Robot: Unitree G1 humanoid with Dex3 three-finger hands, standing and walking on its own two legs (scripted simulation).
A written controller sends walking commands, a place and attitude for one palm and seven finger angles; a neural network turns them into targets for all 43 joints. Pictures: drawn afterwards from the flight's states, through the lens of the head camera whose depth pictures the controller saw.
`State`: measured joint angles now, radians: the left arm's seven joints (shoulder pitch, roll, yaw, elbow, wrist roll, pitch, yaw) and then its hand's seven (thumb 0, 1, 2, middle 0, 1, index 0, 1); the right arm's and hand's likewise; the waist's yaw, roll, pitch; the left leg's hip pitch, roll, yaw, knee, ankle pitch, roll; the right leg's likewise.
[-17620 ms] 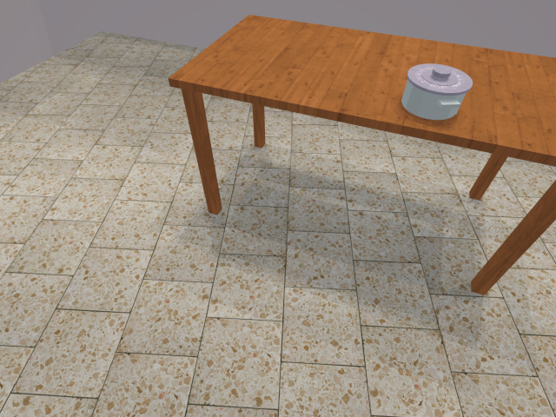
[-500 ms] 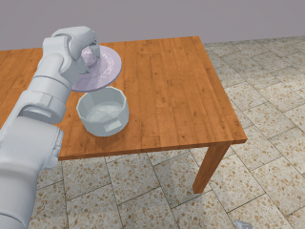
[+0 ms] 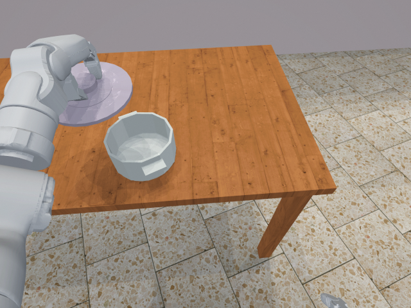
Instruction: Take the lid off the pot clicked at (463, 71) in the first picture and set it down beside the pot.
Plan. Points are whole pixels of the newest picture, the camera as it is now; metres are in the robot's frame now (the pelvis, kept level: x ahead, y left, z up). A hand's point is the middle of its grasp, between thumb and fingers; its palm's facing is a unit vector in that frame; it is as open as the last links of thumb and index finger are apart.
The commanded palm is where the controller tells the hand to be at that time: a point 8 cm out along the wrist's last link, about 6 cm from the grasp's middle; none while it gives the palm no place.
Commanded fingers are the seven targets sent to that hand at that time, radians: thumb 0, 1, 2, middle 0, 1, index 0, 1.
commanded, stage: move the lid sideways beside the pot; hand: left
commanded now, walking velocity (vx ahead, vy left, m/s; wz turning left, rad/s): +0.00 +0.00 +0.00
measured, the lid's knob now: (83, 83) +0.50 +0.23 +0.17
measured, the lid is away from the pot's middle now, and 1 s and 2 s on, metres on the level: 0.07 0.19 0.22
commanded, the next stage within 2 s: lower the lid onto the table in 1.46 s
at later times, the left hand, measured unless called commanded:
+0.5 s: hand (40, 88) +0.47 +0.30 +0.19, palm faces -0.33 -0.09 -0.94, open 8.2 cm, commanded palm +0.47 +0.30 +0.27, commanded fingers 0.00 0.62 1.00 -0.88 -1.11 -0.75 -1.06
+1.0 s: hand (7, 95) +0.45 +0.35 +0.19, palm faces -0.35 -0.11 -0.93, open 8.2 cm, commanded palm +0.47 +0.35 +0.27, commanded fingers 0.00 0.62 1.00 -0.88 -1.11 -0.75 -1.06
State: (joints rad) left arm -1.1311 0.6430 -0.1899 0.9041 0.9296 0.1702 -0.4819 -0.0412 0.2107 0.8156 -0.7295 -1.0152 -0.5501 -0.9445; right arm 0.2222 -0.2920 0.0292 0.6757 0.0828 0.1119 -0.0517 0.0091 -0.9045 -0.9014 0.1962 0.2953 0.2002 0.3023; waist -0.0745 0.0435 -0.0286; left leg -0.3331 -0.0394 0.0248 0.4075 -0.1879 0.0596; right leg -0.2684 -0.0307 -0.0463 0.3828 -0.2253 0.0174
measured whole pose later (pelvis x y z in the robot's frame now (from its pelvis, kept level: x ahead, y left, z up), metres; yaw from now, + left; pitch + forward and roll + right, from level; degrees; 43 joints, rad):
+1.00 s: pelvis +0.00 +0.02 +0.00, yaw +0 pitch +9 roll -2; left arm -1.14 0.89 -0.08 1.03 0.95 -0.03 -0.53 -0.05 0.22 0.82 -0.73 -1.02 -0.54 -0.94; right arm 0.25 -0.30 0.04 0.69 0.10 0.15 -0.07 0.01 -0.90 -0.90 0.20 0.30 0.20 0.30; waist -0.09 0.03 -0.02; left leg -0.41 -0.04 0.02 0.46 -0.21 0.08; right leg -0.31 -0.03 -0.05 0.37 -0.21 0.03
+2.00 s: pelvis -0.01 +0.02 -0.01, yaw +0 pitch +10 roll -3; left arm -1.13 0.95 -0.03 1.08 0.97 -0.11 -0.52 -0.05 0.22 0.82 -0.73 -1.02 -0.54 -0.94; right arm 0.28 -0.30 0.05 0.69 0.10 0.15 -0.09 0.01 -0.90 -0.90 0.20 0.30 0.20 0.30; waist -0.10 0.03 -0.02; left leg -0.48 -0.03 0.02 0.53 -0.23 0.08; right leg -0.37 -0.02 -0.05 0.42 -0.22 0.03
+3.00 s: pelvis -0.01 +0.03 -0.02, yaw -1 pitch +12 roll -4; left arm -1.02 0.93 0.01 1.12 0.98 -0.17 -0.44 -0.05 0.22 0.82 -0.74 -1.02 -0.54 -0.94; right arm 0.30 -0.30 0.05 0.70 0.10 0.15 -0.11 0.00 -0.90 -0.90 0.20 0.30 0.20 0.30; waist -0.11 0.02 -0.04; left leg -0.57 -0.02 0.03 0.62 -0.27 0.09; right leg -0.46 -0.01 -0.04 0.49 -0.25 0.03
